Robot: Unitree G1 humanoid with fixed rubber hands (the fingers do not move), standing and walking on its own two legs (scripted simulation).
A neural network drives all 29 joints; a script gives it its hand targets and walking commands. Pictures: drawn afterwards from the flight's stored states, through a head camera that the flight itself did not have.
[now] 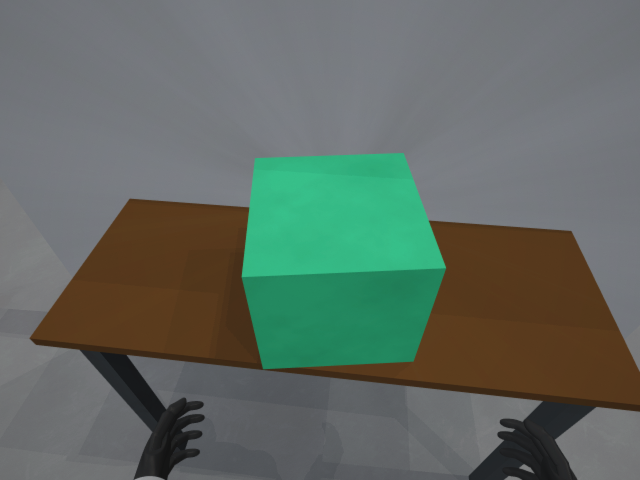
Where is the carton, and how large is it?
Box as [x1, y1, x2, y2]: [242, 153, 445, 368]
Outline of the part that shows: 403,153 255,158 242,269 242,280 263,368 413,361 440,284 445,266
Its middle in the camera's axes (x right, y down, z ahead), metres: +0.03 +0.03 +0.61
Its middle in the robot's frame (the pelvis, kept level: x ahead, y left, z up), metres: +0.45 +0.02 +0.02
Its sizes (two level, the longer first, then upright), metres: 0.239 0.234 0.224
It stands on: a table, 0.69 m high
